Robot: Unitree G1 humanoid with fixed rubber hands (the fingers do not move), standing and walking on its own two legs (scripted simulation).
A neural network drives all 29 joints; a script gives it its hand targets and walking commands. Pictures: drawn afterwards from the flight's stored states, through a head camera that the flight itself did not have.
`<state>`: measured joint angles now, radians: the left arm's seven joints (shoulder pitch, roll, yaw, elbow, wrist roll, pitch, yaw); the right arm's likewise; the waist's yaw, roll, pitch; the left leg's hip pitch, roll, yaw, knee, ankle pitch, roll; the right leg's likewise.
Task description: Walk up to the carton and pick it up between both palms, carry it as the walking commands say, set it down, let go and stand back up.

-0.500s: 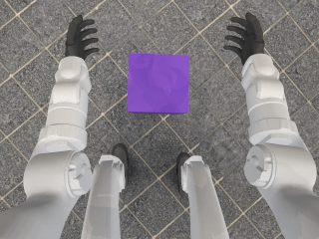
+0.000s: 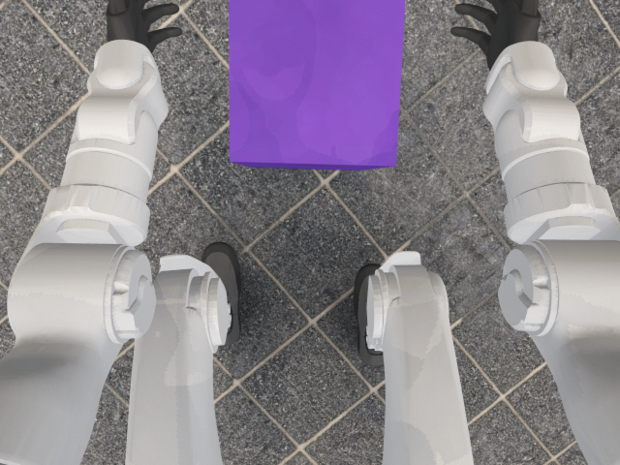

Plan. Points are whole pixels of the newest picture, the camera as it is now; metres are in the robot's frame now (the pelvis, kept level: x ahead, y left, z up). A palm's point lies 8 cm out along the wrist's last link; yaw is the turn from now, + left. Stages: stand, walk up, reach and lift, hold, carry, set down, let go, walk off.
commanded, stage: reach and lift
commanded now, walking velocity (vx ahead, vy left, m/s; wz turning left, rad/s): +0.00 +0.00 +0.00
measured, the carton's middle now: (310, 101) +0.52 -0.02 -0.34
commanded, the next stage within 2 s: none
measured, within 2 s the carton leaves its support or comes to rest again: leaves its support in 2.00 s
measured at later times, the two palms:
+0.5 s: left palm (174, 79) +0.53 +0.17 -0.27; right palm (449, 82) +0.53 -0.20 -0.26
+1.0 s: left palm (183, 79) +0.53 +0.16 -0.27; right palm (440, 78) +0.53 -0.19 -0.26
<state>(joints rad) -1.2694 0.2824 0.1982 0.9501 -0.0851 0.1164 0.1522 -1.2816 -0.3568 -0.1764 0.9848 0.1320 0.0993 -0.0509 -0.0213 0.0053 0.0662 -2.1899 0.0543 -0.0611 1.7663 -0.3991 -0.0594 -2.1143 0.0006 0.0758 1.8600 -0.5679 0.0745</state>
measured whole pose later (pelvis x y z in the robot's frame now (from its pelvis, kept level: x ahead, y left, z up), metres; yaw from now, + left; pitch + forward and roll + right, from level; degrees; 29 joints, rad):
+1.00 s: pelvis -0.01 -0.01 -0.09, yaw +0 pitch +39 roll +1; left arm -1.47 0.35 0.07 1.21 -0.22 -0.01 0.14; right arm -1.47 -0.36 -0.01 1.16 0.26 0.01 -0.10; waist -0.02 0.00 0.34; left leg -2.32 0.04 -0.10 2.06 -0.43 -0.09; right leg -2.24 0.03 0.09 2.18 -0.62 0.08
